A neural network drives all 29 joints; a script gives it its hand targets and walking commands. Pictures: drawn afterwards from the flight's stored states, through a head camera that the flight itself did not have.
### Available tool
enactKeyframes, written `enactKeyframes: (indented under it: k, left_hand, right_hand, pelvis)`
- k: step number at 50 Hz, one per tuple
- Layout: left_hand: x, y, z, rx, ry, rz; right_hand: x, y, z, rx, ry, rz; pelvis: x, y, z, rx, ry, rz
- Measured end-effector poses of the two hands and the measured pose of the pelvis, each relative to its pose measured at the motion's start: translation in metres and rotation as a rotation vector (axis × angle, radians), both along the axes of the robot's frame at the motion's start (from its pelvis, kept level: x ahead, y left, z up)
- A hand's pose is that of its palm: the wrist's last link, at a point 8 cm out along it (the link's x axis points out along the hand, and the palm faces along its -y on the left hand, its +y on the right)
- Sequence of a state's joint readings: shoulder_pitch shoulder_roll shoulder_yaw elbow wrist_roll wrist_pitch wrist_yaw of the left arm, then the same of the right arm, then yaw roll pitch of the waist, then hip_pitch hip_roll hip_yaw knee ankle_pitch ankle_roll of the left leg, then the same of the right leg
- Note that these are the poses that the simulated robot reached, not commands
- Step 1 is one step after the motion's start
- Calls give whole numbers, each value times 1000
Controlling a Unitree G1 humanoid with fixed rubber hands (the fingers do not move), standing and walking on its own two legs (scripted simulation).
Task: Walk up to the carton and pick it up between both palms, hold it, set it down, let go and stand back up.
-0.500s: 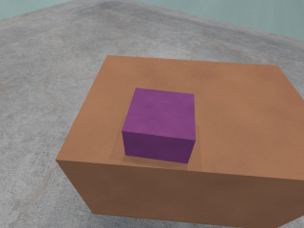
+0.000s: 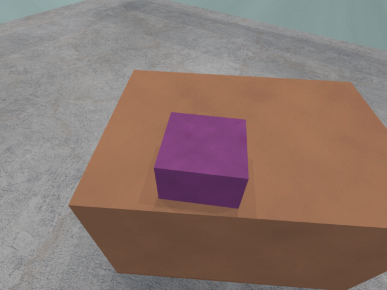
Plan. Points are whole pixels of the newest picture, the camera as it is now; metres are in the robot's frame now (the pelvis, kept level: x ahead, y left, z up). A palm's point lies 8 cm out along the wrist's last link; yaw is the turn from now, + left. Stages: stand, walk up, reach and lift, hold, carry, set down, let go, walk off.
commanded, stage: stand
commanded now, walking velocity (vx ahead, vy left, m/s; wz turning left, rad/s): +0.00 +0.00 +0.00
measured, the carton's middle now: (203, 158) +0.50 -0.02 -0.05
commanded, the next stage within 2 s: none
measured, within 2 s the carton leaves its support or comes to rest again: neither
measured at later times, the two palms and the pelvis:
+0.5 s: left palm out of the picture +0.00 +0.24 -0.14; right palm out of the picture +0.00 -0.23 -0.14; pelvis +0.00 +0.00 +0.00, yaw -1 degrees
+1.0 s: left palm out of the picture +0.00 +0.24 -0.14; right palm out of the picture -0.01 -0.23 -0.14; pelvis -0.01 +0.01 +0.00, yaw -1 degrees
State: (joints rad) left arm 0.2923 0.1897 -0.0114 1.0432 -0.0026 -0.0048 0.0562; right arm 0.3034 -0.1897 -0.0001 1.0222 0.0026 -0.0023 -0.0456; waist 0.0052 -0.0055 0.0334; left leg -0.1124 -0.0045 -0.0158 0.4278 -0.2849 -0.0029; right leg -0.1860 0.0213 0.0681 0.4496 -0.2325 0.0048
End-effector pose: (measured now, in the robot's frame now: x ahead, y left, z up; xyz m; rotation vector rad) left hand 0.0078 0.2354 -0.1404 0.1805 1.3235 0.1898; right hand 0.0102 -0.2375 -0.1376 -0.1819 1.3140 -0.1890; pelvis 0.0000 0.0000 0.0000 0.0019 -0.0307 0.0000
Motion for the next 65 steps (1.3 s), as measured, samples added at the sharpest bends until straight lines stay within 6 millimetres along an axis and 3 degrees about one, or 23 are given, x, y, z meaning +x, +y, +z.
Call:
enactKeyframes:
  k: [65]
  left_hand:
    - [-14,0,-3,-12,38,-18]
  right_hand:
    - [-24,11,-3,13,28,-39]
  pelvis:
    - [-7,6,0,3,-2,-25]
